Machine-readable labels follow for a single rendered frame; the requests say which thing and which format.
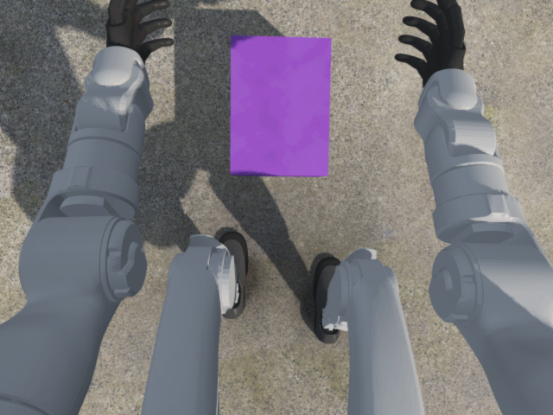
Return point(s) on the right robot upper arm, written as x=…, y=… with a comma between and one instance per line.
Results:
x=500, y=297

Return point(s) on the right robot forearm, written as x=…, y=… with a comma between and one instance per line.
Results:
x=472, y=200

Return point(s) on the robot left foot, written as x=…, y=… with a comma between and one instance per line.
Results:
x=236, y=245

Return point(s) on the carton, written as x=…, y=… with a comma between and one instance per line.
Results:
x=280, y=105

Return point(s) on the left robot hand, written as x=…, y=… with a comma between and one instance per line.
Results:
x=123, y=28

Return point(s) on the right robot thigh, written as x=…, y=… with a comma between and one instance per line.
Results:
x=382, y=377

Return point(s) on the right robot hand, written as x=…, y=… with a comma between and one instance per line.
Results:
x=447, y=37

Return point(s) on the left robot upper arm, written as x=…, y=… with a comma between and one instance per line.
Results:
x=75, y=272

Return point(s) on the left robot forearm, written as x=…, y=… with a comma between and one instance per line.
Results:
x=104, y=151

